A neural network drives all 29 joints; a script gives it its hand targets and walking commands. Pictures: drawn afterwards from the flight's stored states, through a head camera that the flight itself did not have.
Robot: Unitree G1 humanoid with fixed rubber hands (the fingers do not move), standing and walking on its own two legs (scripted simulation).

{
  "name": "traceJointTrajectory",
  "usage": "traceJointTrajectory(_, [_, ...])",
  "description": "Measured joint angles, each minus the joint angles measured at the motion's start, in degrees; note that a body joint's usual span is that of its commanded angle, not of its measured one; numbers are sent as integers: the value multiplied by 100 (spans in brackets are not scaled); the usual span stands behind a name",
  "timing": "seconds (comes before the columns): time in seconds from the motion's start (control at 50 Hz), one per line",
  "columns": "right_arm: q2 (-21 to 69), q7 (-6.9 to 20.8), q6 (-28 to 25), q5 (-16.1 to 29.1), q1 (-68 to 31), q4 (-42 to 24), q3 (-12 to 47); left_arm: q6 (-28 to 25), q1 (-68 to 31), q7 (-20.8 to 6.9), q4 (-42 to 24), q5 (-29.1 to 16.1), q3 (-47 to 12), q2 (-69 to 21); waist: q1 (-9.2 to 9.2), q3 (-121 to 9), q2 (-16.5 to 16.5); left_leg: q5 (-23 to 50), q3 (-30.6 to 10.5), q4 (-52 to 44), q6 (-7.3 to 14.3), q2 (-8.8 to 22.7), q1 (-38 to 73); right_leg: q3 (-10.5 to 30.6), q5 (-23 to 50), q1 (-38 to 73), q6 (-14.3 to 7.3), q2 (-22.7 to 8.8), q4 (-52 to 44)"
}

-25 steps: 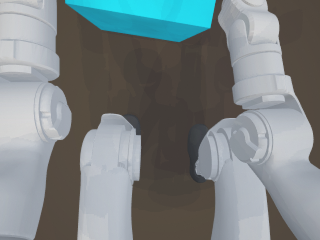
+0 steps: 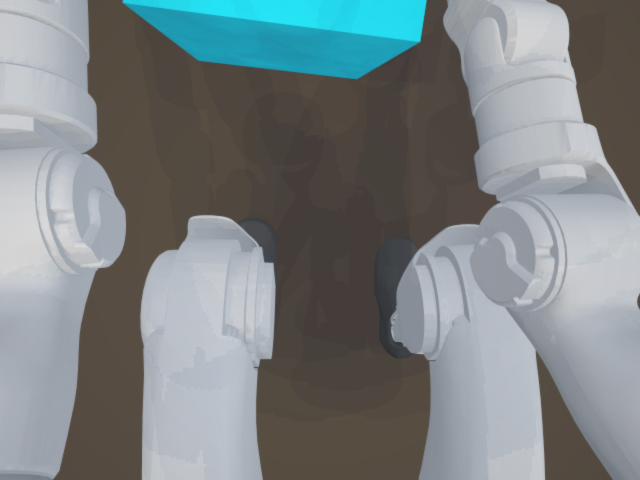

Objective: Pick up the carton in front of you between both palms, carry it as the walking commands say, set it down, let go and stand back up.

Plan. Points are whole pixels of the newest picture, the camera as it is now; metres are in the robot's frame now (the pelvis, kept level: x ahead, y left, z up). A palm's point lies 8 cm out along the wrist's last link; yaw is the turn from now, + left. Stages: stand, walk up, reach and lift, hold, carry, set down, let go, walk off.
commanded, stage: set down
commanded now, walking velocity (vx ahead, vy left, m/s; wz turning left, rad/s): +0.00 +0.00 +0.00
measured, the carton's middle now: out of the picture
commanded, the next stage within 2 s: let go in 1.74 s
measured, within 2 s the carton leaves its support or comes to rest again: neither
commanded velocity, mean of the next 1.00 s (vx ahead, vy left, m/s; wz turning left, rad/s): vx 0.00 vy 0.00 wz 0.00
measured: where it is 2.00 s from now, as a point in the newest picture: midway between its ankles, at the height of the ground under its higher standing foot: (326, 310)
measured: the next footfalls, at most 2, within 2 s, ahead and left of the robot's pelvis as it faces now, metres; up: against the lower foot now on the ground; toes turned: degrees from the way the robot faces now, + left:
none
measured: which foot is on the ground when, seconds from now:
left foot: down 0.00-1.00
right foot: down 0.00-1.00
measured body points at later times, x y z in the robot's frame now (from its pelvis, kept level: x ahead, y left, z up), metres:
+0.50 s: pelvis +0.01 +0.00 +0.00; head +0.38 +0.07 +0.22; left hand +0.56 +0.26 -0.19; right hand +0.58 -0.06 -0.19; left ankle +0.12 +0.11 -0.34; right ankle +0.11 -0.13 -0.34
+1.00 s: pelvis +0.00 +0.00 +0.04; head +0.37 +0.07 +0.29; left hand +0.59 +0.30 -0.08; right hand +0.60 -0.07 -0.08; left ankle +0.12 +0.11 -0.34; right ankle +0.11 -0.13 -0.34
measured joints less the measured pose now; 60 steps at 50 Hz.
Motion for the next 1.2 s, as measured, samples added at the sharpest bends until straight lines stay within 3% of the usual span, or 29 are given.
traceJointTrajectory(0.26, [37,409,-90,-357,34,70,-296,-21,80,-305,-30,260,399,-19,-37,5,-47,-73,7,86,-15,-22,36,4,-93,35,-14,-14,111])
traceJointTrajectory(0.42, [16,410,-182,-433,99,130,-297,-167,130,-354,51,260,410,-35,-26,13,-42,-134,-22,145,-53,-59,80,-24,-180,101,-17,-43,174])
traceJointTrajectory(0.48, [-36,341,-258,-444,82,341,-145,-357,180,-254,239,186,340,-2,-31,17,0,-154,-45,154,-68,-77,81,-45,-211,125,-8,-59,168])
traceJointTrajectory(0.62, [-586,-52,-522,425,-102,833,724,-842,185,390,794,-741,-366,545,-102,10,102,-186,-30,158,-8,-17,-50,-24,-195,-2,58,-3,116])
traceJointTrajectory(0.7, [-828,-82,-526,892,-147,737,1170,-938,17,402,869,-1196,-682,803,-146,3,138,-183,2,183,18,10,-104,6,-181,-71,78,19,146])
traceJointTrajectory(0.8, [-794,-224,-407,1106,-56,243,1397,-872,-120,368,642,-1359,-750,865,-163,-4,131,-140,-12,114,-19,-18,-43,-8,-155,-21,42,-9,104])
traceJointTrajectory(0.9, [-551,-488,-94,962,62,-406,1243,-534,-16,400,79,-1243,-683,821,-169,-165,89,-66,-52,-221,-83,-62,207,-37,-78,211,-36,-59,-213])
traceJointTrajectory(0.96, [-439,-552,101,753,85,-447,1029,-337,38,369,52,-1117,-613,777,-186,-466,94,9,-79,-564,-107,-93,351,-51,3,356,-74,-99,-562])
traceJointTrajectory(1.2, [-252,-319,219,45,349,-203,244,-245,263,193,336,-481,-182,563,-337,-1694,187,400,-80,-2000,-87,-180,686,1,412,704,-79,-233,-2025])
